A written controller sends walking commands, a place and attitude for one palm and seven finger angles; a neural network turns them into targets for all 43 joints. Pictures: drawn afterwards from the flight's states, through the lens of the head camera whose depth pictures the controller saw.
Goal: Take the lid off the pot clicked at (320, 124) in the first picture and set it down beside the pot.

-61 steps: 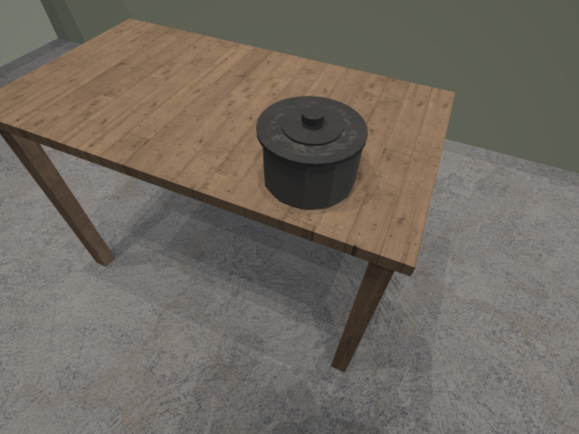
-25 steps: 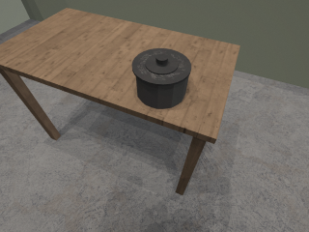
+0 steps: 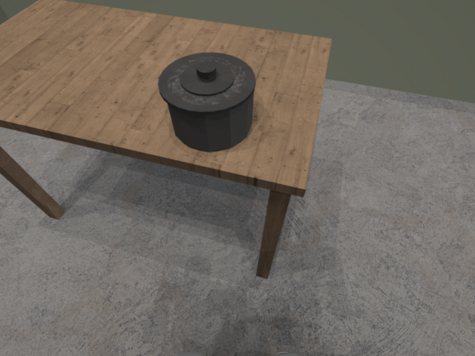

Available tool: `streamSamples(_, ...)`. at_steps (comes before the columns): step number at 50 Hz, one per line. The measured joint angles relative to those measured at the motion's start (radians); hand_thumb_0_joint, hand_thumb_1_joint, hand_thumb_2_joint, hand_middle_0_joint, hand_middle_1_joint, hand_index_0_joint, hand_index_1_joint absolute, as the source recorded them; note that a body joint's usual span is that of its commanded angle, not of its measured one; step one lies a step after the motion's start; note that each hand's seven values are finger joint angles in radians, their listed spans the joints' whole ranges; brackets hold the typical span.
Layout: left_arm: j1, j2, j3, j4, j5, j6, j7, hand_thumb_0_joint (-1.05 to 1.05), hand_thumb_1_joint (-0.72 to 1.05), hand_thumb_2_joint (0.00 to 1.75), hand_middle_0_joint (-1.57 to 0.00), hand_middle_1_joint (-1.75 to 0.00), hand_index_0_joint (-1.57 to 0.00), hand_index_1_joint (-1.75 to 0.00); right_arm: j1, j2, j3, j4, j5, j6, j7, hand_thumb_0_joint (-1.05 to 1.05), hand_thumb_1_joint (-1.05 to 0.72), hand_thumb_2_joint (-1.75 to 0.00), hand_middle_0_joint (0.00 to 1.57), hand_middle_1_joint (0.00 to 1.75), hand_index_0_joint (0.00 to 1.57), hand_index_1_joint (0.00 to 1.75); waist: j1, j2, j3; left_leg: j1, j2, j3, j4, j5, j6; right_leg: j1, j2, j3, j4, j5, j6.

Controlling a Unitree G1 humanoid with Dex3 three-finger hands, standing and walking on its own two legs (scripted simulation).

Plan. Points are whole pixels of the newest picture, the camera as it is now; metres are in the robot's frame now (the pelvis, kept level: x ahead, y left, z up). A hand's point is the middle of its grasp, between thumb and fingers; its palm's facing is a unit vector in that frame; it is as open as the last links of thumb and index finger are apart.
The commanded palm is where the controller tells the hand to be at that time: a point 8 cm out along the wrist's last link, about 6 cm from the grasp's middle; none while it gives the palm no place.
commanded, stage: turn to face it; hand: left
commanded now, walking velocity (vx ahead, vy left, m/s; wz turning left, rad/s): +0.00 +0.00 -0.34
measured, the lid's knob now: (206, 69) +0.62 +0.11 +0.12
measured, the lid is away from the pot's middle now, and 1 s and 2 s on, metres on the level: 0.00 0.00 0.00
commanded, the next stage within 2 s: take the last steps up to it in 0.24 s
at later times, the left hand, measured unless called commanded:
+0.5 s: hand out of the picture +0.11 +0.17 -0.15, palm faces -0.16 -0.95 -0.26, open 7.4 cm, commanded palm none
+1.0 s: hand out of the picture +0.12 +0.21 -0.16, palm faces -0.13 -0.97 -0.22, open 7.4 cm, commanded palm none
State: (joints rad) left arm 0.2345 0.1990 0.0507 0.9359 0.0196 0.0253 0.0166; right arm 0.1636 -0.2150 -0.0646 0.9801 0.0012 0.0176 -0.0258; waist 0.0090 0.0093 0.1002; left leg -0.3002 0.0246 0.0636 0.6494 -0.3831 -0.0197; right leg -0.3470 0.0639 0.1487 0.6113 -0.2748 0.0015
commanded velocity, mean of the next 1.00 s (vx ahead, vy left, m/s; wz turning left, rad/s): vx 0.02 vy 0.00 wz -0.07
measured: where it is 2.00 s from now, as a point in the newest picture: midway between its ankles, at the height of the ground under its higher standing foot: outside the picture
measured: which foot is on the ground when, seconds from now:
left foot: down 0.00-0.40, up 0.42-0.76, down 0.78-1.00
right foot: down 0.00-0.10, up 0.12-0.38, down 0.40-0.78, up 0.80-1.00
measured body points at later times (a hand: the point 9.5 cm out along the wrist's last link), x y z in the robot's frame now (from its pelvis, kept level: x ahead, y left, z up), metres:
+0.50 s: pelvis +0.00 -0.01 +0.01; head +0.04 -0.03 +0.45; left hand +0.12 +0.22 -0.13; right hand -0.02 -0.25 -0.16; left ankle +0.00 +0.12 -0.70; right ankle -0.04 -0.11 -0.73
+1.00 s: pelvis +0.05 +0.03 +0.01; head +0.08 +0.04 +0.46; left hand +0.13 +0.26 -0.15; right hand +0.05 -0.20 -0.14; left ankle +0.11 +0.13 -0.73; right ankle +0.01 -0.08 -0.72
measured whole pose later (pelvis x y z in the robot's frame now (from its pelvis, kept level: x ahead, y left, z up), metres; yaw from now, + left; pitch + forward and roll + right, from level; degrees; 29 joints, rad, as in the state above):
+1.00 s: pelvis +0.05 +0.03 +0.01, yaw -10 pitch -1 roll +2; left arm 0.25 0.21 0.03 1.01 0.01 0.01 0.03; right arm 0.22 -0.14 -0.01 1.05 -0.01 -0.01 -0.03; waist 0.00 -0.06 0.06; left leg -0.24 -0.03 0.04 0.43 -0.17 0.02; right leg -0.23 -0.03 -0.02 0.60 -0.40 0.01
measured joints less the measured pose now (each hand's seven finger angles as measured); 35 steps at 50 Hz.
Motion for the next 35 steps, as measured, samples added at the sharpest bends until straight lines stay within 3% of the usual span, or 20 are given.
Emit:
streamSamples(2,-0.004,0.001,0.003,-0.01,0.0,0.002,0.004,0.0,0.91,0.9,-0.2,-0.3,-0.2,-0.3,-0.01,-0.006,-0.001,-0.01,0.003,-0.004,-0.003,0.01,-0.91,-0.9,0.2,0.3,0.2,0.3,0.002,-0.009,-0.003,0.01,-0.013,-0.02,-0.024,0.004,0.0,-0.005,0.005,0.019,-0.007,0.01,0.008)
streamSamples(5,-0.015,0.018,0.008,-0.016,-0.002,0.013,0.003,0.0,0.91,0.9,-0.2,-0.3,-0.2,-0.3,-0.017,0.009,0.006,-0.027,0.003,-0.019,-0.004,0.01,-0.91,-0.9,0.2,0.3,0.2,0.3,0.0,-0.057,-0.003,0.041,-0.032,0.013,-0.08,0.073,0.035,-0.012,-0.005,0.051,0.006,0.017,0.014)
streamSamples(8,-0.033,0.025,0.011,-0.015,0.0,0.028,0.0,0.0,0.91,0.9,-0.2,-0.3,-0.2,-0.3,-0.001,0.018,0.016,-0.049,-0.01,-0.025,0.0,0.01,-0.91,-0.9,0.2,0.3,0.2,0.3,-0.007,-0.055,-0.01,0.062,-0.017,0.033,-0.105,0.07,0.051,-0.073,-0.005,-0.02,0.216,-0.144,0.02)
streamSamples(12,-0.054,0.032,0.017,-0.036,0.0,0.031,-0.01,0.0,0.91,0.9,-0.2,-0.3,-0.2,-0.3,0.02,0.037,0.032,-0.049,-0.02,-0.02,0.003,0.0,-0.91,-0.9,0.2,0.3,0.2,0.3,-0.007,-0.044,-0.014,0.085,0.0,0.051,-0.156,0.095,0.051,-0.106,-0.035,-0.098,0.378,-0.182,0.027)
streamSamples(17,-0.069,0.023,0.009,-0.058,-0.005,0.025,-0.013,0.0,0.91,0.9,-0.2,-0.3,-0.19,-0.3,0.039,0.049,0.043,-0.04,-0.025,-0.016,0.008,0.0,-0.91,-0.9,0.2,0.3,0.2,0.3,-0.011,-0.018,-0.001,0.09,0.019,0.081,-0.167,0.099,0.037,-0.016,-0.075,-0.149,0.195,-0.179,0.021)
streamSamples(20,-0.059,0.019,-0.002,-0.06,-0.004,0.004,-0.012,0.0,0.91,0.9,-0.2,-0.3,-0.19,-0.3,0.063,0.044,0.039,-0.029,-0.018,-0.015,0.01,0.0,-0.91,-0.9,0.2,0.3,0.2,0.3,-0.018,-0.009,-0.006,0.07,0.028,0.099,-0.11,0.066,0.02,0.09,-0.086,-0.156,-0.035,-0.039,0.01)
streamSamples(22,-0.05,0.002,-0.008,-0.044,0.0,-0.015,-0.005,0.0,0.91,0.9,-0.2,-0.3,-0.2,-0.3,0.067,0.028,0.033,-0.007,-0.011,-0.004,0.012,0.0,-0.92,-0.9,0.2,0.3,0.2,0.3,-0.019,0.021,-0.007,0.039,0.043,0.071,-0.023,-0.024,0.005,0.098,-0.063,-0.154,-0.046,-0.043,-0.009)
streamSamples(25,-0.021,-0.019,-0.021,-0.028,0.003,-0.033,-0.001,0.0,0.91,0.9,-0.2,-0.3,-0.2,-0.3,0.074,0.01,0.025,0.02,-0.012,0.013,0.015,0.01,-0.92,-0.9,0.2,0.3,0.2,0.3,-0.019,0.03,-0.013,-0.02,0.02,0.006,0.113,-0.12,-0.008,0.122,-0.056,-0.144,-0.072,-0.05,-0.026)
streamSamples(29,0.027,-0.034,-0.022,0.0,0.004,-0.042,0.004,0.0,0.91,0.9,-0.2,-0.3,-0.2,-0.3,0.081,0.0,0.02,0.038,-0.01,0.008,0.023,0.01,-0.92,-0.9,0.2,0.3,0.2,0.3,-0.008,0.005,-0.022,-0.071,0.007,-0.026,0.179,-0.074,-0.018,0.17,-0.064,-0.118,-0.135,-0.024,-0.025)
streamSamples(35,0.076,-0.028,-0.014,0.044,0.01,-0.041,-0.001,0.0,0.9,0.9,-0.2,-0.3,-0.2,-0.3,0.091,-0.001,0.012,0.033,-0.005,-0.004,0.035,0.01,-0.91,-0.9,0.19,0.3,0.2,0.3,0.0,-0.038,-0.033,-0.067,0.001,-0.029,0.062,0.024,-0.019,0.226,-0.093,-0.111,-0.162,-0.039,0.002)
